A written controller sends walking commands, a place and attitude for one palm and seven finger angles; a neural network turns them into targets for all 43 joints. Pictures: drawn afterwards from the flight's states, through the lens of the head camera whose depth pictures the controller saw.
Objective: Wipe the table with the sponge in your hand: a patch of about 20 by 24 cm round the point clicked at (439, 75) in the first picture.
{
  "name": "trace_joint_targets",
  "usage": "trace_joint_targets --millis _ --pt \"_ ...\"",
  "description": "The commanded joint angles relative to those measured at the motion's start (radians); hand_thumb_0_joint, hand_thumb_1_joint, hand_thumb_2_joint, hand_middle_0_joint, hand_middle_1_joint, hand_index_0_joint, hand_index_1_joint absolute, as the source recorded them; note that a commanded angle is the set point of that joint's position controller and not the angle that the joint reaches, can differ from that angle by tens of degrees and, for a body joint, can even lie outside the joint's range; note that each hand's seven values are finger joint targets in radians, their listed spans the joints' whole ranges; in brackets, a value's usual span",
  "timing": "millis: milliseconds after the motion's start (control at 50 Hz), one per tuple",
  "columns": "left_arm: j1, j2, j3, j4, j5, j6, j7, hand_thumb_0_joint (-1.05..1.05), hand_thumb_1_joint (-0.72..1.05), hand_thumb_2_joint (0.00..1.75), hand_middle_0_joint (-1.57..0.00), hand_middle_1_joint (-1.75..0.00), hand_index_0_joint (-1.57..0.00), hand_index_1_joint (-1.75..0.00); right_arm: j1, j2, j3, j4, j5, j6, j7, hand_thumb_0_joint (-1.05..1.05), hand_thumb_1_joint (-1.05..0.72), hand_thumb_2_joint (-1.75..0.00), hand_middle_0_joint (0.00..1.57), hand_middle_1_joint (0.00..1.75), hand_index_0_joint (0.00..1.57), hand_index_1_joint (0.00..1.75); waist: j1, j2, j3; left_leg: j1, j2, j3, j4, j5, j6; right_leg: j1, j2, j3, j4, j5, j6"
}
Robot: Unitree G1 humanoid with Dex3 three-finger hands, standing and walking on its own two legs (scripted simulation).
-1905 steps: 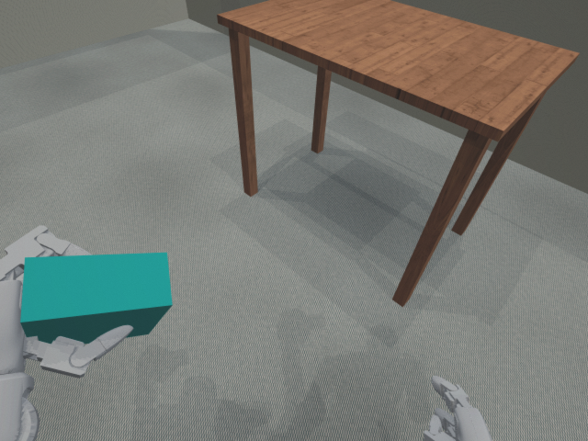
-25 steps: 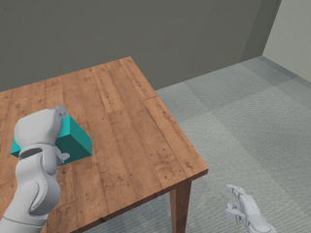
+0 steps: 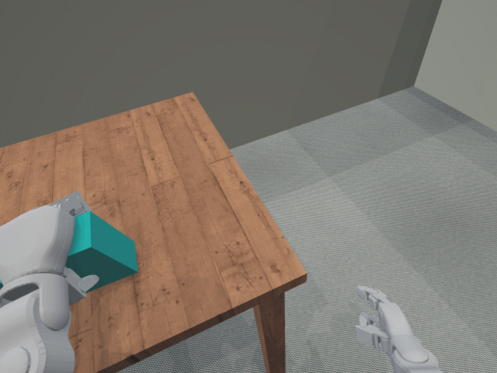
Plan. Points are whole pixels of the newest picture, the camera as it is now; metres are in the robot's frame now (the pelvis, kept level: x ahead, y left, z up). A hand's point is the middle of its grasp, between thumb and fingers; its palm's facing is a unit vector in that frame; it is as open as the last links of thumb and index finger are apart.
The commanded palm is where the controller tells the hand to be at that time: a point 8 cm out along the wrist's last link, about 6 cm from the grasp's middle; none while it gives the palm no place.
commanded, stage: wipe back along the first lane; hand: left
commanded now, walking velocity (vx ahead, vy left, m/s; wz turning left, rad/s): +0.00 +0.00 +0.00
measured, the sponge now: (81, 264) +0.21 +0.29 +0.10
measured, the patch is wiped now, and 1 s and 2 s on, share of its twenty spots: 0.95 0.95 0.95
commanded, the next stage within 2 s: lift the sponge slowly off the table in 0.14 s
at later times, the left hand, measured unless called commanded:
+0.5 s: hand (68, 286) +0.16 +0.26 +0.15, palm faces +0.17 -0.08 -0.98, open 9.6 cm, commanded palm +0.11 +0.27 +0.19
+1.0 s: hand (46, 296) +0.14 +0.27 +0.16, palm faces +0.13 -0.04 -0.99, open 9.5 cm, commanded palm +0.10 +0.27 +0.22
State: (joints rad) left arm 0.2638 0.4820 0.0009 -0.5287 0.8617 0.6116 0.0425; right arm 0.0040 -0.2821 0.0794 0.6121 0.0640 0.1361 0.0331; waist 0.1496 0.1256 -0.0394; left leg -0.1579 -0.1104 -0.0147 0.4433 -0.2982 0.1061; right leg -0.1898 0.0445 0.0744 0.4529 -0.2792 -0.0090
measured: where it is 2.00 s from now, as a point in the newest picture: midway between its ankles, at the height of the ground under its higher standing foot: outside the picture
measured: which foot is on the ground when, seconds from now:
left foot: down 0.00-1.00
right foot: down 0.00-1.00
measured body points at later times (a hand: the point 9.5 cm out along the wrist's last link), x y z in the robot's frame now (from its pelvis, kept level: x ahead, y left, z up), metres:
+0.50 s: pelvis -0.01 -0.05 +0.00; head -0.03 -0.09 +0.44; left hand +0.15 +0.26 +0.20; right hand +0.24 -0.25 -0.08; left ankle -0.05 +0.05 -0.74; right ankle -0.03 -0.13 -0.74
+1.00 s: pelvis -0.03 -0.06 +0.00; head -0.06 -0.10 +0.44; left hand +0.13 +0.27 +0.21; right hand +0.24 -0.25 -0.07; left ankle -0.05 +0.05 -0.74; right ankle -0.03 -0.13 -0.74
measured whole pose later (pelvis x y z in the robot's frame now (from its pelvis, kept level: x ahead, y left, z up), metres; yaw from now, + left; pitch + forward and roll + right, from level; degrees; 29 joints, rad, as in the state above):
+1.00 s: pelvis -0.03 -0.06 +0.00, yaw +2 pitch -4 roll +0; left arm 0.26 0.68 0.10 -0.42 0.77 0.50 -0.09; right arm 0.02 -0.29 0.08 0.63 0.04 0.10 -0.10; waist 0.15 0.10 -0.01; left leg -0.14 -0.06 -0.07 0.52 -0.30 0.03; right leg -0.16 0.09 0.01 0.51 -0.27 -0.08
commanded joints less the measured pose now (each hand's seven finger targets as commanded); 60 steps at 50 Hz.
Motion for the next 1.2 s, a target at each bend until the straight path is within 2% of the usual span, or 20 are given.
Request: trace_joint_targets --millis 0,80,140,180,240,280,400,480,540,580,700,840,880,920,940,980,1060,1080,1160,1180 --pt "0.102 0.083 0.049 -0.136 -0.069 0.008 -0.031 0.0 0.1 1.3 -1.2 -1.6 -1.2 -1.6 -0.203 -0.093 -0.052 -0.185 -0.005 -0.053 -0.007 0.0 -0.9 -0.9 0.2 0.3 0.2 0.3 0.0 -0.164 -0.171 -0.034 0.124 -0.067 -0.026 0.561 -0.095 0.205 0.003 -0.003 0.034 0.406 -0.061" --pt "0.205 0.154 0.129 -0.147 -0.079 0.007 -0.026 0.0 0.1 1.3 -1.2 -1.6 -1.2 -1.6 -0.225 -0.095 -0.05 -0.187 -0.006 -0.041 -0.016 0.0 -0.9 -0.9 0.2 0.3 0.2 0.3 0.012 -0.146 -0.128 -0.056 0.107 -0.055 -0.018 0.479 -0.081 0.206 0.004 0.033 0.028 0.426 -0.059" --pt "0.243 0.122 0.108 -0.152 -0.097 -0.007 -0.03 0.0 0.1 1.3 -1.2 -1.6 -1.2 -1.6 -0.2 -0.088 -0.053 -0.184 -0.005 -0.039 -0.019 0.0 -0.9 -0.9 0.2 0.3 0.2 0.3 -0.006 -0.143 -0.09 -0.067 0.105 -0.045 -0.016 0.466 -0.074 0.193 -0.004 0.007 0.025 0.423 -0.048" --pt "0.26 0.154 0.135 -0.177 -0.09 -0.003 -0.03 0.0 0.1 1.3 -1.2 -1.6 -1.2 -1.6 -0.221 -0.093 -0.052 -0.189 -0.005 -0.04 -0.023 0.0 -0.9 -0.9 0.2 0.3 0.2 0.3 0.001 -0.114 -0.082 -0.069 0.1 -0.049 -0.012 0.426 -0.075 0.174 0.003 0.031 0.02 0.393 -0.051" --pt "0.229 0.192 0.161 -0.14 -0.092 -0.011 -0.022 0.0 0.1 1.3 -1.2 -1.6 -1.2 -1.6 -0.196 -0.092 -0.048 -0.178 -0.01 -0.035 -0.041 0.0 -0.9 -0.9 0.2 0.3 0.2 0.3 -0.008 -0.143 -0.067 -0.084 0.094 -0.039 -0.006 0.376 -0.068 0.173 -0.008 0.026 0.014 0.377 -0.042" --pt "0.195 0.235 0.187 -0.17 -0.077 -0.006 -0.02 0.0 0.1 1.3 -1.2 -1.6 -1.2 -1.6 -0.22 -0.095 -0.046 -0.185 -0.013 -0.031 -0.052 0.0 -0.9 -0.9 0.2 0.3 0.2 0.3 0.003 -0.106 -0.074 -0.076 0.088 -0.043 -0.008 0.352 -0.068 0.164 -0.004 0.045 0.009 0.335 -0.046" --pt "0.131 0.269 0.198 -0.175 -0.074 -0.008 -0.028 0.0 0.1 1.3 -1.2 -1.6 -1.2 -1.6 -0.222 -0.086 -0.045 -0.188 -0.016 -0.04 -0.077 0.0 -0.9 -0.9 0.2 0.3 0.2 0.3 0.0 -0.115 -0.104 -0.074 0.078 -0.036 0.004 0.326 -0.059 0.179 -0.016 0.041 0.006 0.31 -0.036" --pt "0.055 0.351 0.245 -0.123 -0.06 -0.009 -0.042 0.0 0.1 1.3 -1.2 -1.6 -1.2 -1.6 -0.234 -0.095 -0.038 -0.176 -0.022 -0.043 -0.098 0.0 -0.9 -0.9 0.2 0.3 0.2 0.3 0.004 -0.114 -0.079 -0.073 0.072 -0.037 0.008 0.282 -0.058 0.149 -0.014 0.07 -0.018 0.251 -0.032" --pt "-0.009 0.354 0.225 -0.06 -0.063 -0.016 -0.06 0.0 0.1 1.3 -1.2 -1.6 -1.2 -1.6 -0.217 -0.093 -0.034 -0.166 -0.021 -0.05 -0.11 0.0 -0.9 -0.9 0.2 0.3 0.2 0.3 -0.009 -0.114 -0.055 -0.084 0.071 -0.032 0.005 0.252 -0.055 0.14 -0.022 0.056 -0.03 0.211 -0.025" --pt "-0.061 0.418 0.266 -0.076 -0.043 -0.018 -0.067 0.0 0.1 1.3 -1.2 -1.6 -1.2 -1.6 -0.238 -0.098 -0.033 -0.168 -0.024 -0.054 -0.118 0.0 -0.9 -0.9 0.2 0.3 0.2 0.3 0.003 -0.082 -0.085 -0.066 0.067 -0.034 0.013 0.261 -0.057 0.142 -0.019 0.077 -0.031 0.204 -0.03" --pt "-0.091 0.433 0.273 -0.085 -0.05 -0.049 -0.093 0.0 0.1 1.3 -1.2 -1.6 -1.2 -1.6 -0.236 -0.083 -0.026 -0.176 -0.025 -0.072 -0.125 0.0 -0.9 -0.9 0.2 0.3 0.2 0.3 0.002 -0.072 -0.124 -0.073 0.058 -0.029 0.031 0.269 -0.055 0.18 -0.035 0.066 -0.016 0.243 -0.021" --pt "-0.14 0.459 0.297 -0.072 -0.06 -0.109 -0.093 0.0 0.1 1.3 -1.2 -1.6 -1.2 -1.6 -0.219 -0.084 -0.032 -0.169 -0.028 -0.093 -0.138 0.0 -0.9 -0.9 0.2 0.3 0.2 0.3 -0.005 -0.063 -0.095 -0.052 0.057 -0.035 0.024 0.259 -0.054 0.141 -0.029 0.053 -0.037 0.211 -0.027" --pt "-0.196 0.473 0.295 -0.104 -0.045 -0.112 -0.089 0.0 0.1 1.3 -1.2 -1.6 -1.2 -1.6 -0.241 -0.088 -0.029 -0.175 -0.027 -0.095 -0.141 0.0 -0.9 -0.9 0.2 0.3 0.2 0.3 -0.002 -0.023 -0.099 -0.038 0.054 -0.042 0.019 0.252 -0.056 0.122 -0.021 0.07 -0.047 0.176 -0.038" --pt "-0.217 0.479 0.302 -0.051 -0.049 -0.123 -0.083 0.0 0.1 1.3 -1.2 -1.6 -1.2 -1.6 -0.221 -0.086 -0.031 -0.163 -0.029 -0.101 -0.146 0.0 -0.9 -0.9 0.2 0.3 0.2 0.3 -0.005 -0.048 -0.094 -0.044 0.055 -0.038 0.022 0.252 -0.055 0.127 -0.029 0.057 -0.046 0.183 -0.035" --pt "-0.216 0.477 0.301 -0.032 -0.049 -0.124 -0.085 0.0 0.1 1.3 -1.2 -1.6 -1.2 -1.6 -0.215 -0.089 -0.035 -0.158 -0.029 -0.099 -0.147 0.0 -0.9 -0.9 0.2 0.3 0.2 0.3 -0.008 -0.062 -0.095 -0.047 0.056 -0.041 0.015 0.25 -0.056 0.134 -0.028 0.055 -0.048 0.186 -0.035" --pt "-0.239 0.478 0.293 -0.063 -0.044 -0.112 -0.089 0.0 0.1 1.3 -1.2 -1.6 -1.2 -1.6 -0.248 -0.09 -0.034 -0.165 -0.022 -0.1 -0.145 0.0 -0.9 -0.9 0.2 0.3 0.2 0.3 -0.002 -0.01 -0.096 -0.035 0.055 -0.047 0.008 0.243 -0.06 0.119 -0.02 0.077 -0.055 0.163 -0.045" --pt "-0.281 0.46 0.262 -0.022 -0.056 -0.101 -0.101 0.0 0.1 1.3 -1.2 -1.6 -1.2 -1.6 -0.236 -0.091 -0.032 -0.157 -0.022 -0.104 -0.148 0.0 -0.9 -0.9 0.2 0.3 0.2 0.3 -0.006 -0.037 -0.086 -0.049 0.06 -0.049 -0.019 0.226 -0.061 0.127 -0.026 0.029 -0.053 0.148 -0.037" --pt "-0.306 0.456 0.248 -0.039 -0.042 -0.085 -0.105 0.0 0.1 1.3 -1.2 -1.6 -1.2 -1.6 -0.272 -0.094 -0.029 -0.161 -0.016 -0.107 -0.147 0.0 -0.9 -0.9 0.2 0.3 0.2 0.3 -0.008 0.004 -0.081 -0.043 0.061 -0.058 -0.028 0.212 -0.064 0.108 -0.014 0.052 -0.061 0.115 -0.049" --pt "-0.38 0.453 0.226 -0.02 -0.037 -0.087 -0.116 0.0 0.1 1.3 -1.2 -1.6 -1.2 -1.6 -0.254 -0.09 -0.025 -0.158 -0.021 -0.11 -0.151 0.0 -0.9 -0.9 0.2 0.3 0.2 0.3 -0.007 -0.056 -0.1 -0.045 0.065 -0.057 -0.046 0.194 -0.062 0.127 -0.026 0.016 -0.062 0.092 -0.04" --pt "-0.378 0.458 0.233 -0.042 -0.029 -0.078 -0.116 0.0 0.1 1.3 -1.2 -1.6 -1.2 -1.6 -0.287 -0.088 -0.021 -0.166 -0.018 -0.114 -0.148 0.0 -0.9 -0.9 0.2 0.3 0.2 0.3 0.002 -0.006 -0.108 -0.042 0.066 -0.063 -0.052 0.19 -0.065 0.125 -0.017 0.043 -0.065 0.077 -0.053"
